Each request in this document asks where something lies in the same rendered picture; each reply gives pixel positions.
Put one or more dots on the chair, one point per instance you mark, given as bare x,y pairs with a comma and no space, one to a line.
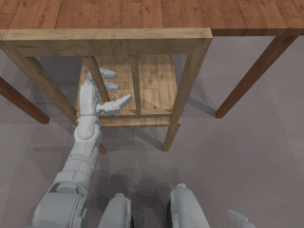
141,57

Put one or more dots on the left robot thigh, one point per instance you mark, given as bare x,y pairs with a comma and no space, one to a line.
117,213

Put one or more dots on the right robot shin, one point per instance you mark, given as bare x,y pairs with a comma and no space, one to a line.
175,219

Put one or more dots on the left robot forearm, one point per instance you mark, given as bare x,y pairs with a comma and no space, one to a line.
75,178

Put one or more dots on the table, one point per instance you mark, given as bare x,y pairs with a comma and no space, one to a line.
283,19

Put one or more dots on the robot right hand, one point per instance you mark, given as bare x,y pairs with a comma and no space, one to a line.
239,219

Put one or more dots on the robot left upper arm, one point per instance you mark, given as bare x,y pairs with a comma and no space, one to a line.
62,210

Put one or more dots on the robot left hand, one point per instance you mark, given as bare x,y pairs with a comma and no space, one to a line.
89,96

